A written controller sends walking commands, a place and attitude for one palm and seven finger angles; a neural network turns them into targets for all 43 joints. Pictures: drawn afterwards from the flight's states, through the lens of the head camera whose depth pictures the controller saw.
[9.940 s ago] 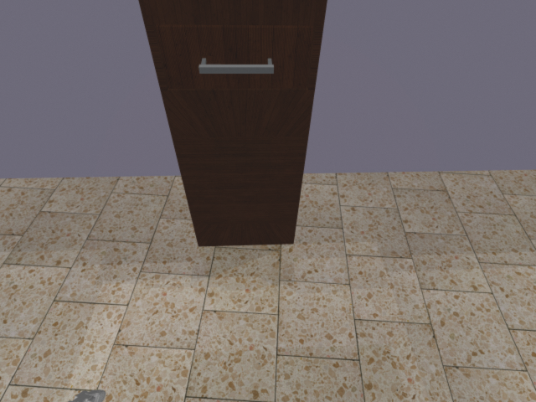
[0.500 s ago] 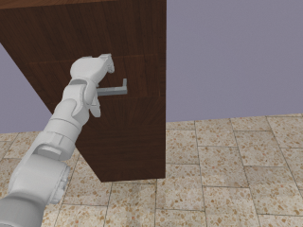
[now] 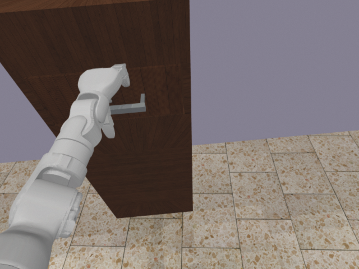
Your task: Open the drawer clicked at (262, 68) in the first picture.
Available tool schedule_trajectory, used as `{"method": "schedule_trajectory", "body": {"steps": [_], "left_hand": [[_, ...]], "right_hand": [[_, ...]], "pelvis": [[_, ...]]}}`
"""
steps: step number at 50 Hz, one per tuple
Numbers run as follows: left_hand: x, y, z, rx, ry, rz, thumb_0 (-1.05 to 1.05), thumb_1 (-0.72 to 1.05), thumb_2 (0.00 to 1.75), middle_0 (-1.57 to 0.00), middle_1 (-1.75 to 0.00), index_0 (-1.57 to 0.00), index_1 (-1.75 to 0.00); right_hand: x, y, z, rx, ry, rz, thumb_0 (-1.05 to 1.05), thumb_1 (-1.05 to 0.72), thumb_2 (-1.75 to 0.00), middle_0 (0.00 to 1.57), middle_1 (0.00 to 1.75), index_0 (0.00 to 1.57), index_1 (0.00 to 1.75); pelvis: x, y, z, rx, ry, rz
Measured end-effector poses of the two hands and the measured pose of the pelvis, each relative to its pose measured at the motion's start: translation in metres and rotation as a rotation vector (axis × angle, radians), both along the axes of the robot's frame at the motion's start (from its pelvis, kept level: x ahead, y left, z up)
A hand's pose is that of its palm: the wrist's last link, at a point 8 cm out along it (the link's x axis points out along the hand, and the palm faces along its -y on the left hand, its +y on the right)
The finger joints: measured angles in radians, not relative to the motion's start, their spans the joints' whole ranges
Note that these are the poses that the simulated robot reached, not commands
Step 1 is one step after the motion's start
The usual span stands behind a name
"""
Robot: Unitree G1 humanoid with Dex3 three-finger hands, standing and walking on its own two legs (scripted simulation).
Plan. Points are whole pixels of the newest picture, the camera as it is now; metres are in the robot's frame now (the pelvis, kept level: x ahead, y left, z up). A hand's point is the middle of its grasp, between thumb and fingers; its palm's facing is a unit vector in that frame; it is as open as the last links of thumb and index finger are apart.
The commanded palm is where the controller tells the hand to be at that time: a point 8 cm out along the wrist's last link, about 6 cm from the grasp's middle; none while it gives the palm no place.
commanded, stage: move the hooked fingers above the handle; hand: left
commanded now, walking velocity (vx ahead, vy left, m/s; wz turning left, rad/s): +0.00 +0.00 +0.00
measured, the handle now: (110, 105) +0.51 +0.18 +0.10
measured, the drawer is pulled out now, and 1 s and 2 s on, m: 0.00 0.00 0.00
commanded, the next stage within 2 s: lower the fingers behind the handle in 0.40 s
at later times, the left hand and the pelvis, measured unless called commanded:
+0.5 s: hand (108, 100) +0.47 +0.16 +0.15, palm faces +0.01 -0.05 -1.00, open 13.7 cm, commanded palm +0.45 +0.19 +0.23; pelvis +0.00 +0.00 +0.00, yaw +0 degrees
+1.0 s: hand (96, 114) +0.45 +0.19 +0.12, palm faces -0.04 -0.05 -1.00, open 13.8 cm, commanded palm +0.44 +0.20 +0.19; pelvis +0.01 +0.01 +0.00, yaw +1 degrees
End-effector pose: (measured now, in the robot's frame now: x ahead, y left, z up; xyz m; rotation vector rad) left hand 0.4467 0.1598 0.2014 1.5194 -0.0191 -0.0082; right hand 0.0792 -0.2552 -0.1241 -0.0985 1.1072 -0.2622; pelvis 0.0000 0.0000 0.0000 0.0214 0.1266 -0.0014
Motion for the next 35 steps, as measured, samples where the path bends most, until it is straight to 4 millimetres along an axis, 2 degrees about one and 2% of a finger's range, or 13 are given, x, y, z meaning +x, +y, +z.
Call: {"method": "schedule_trajectory", "body": {"steps": [15, 30, 35], "left_hand": [[0.0, 0.0, 0.0, 0.002, -0.003, -0.001, 0.0, -0.49, 0.3, -0.45, -1.22, -0.35, -1.22], [-0.001, 0.003, 0.002, -0.004, -0.006, -0.003, 0.0, -0.49, 0.3, -0.44, -1.22, -0.35, -1.21], [-0.002, 0.012, 0.002, -0.012, -0.016, 0.02, 0.0, -0.49, 0.3, -0.41, -1.21, -0.35, -1.22]], "right_hand": [[-0.001, -0.005, 0.001, -0.01, 0.002, -0.005, 0.01, -0.91, -0.89, 0.2, 0.3, 0.2, 0.3], [0.01, -0.003, 0.001, -0.001, -0.008, 0.008, 0.01, -0.91, -0.89, 0.2, 0.3, 0.2, 0.3], [0.014, -0.003, 0.003, 0.001, -0.012, 0.012, 0.01, -0.91, -0.89, 0.2, 0.3, 0.2, 0.3]], "pelvis": [[0.001, -0.001, 0.0, 0.0, 0.0, 0.0], [0.004, -0.001, 0.001, 0.001, -0.002, -0.002], [0.005, -0.001, 0.001, 0.001, -0.002, -0.005]]}}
